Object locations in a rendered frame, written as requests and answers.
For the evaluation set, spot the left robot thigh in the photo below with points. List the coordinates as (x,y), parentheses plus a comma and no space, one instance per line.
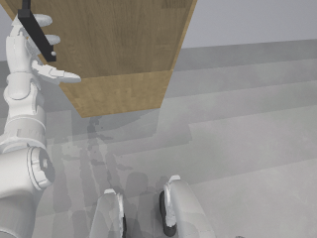
(106,221)

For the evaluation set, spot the robot left hand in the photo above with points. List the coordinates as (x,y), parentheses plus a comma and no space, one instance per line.
(22,53)

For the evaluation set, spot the left robot upper arm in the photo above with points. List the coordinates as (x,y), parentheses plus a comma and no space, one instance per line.
(24,176)

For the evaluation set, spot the cupboard door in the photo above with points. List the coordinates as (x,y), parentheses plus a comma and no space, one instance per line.
(112,37)

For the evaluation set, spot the robot right foot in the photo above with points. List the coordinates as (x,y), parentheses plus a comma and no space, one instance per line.
(168,230)

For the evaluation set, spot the handle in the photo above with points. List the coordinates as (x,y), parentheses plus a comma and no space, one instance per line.
(34,30)

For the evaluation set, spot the robot left forearm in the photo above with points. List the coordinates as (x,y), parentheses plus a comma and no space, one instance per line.
(26,123)

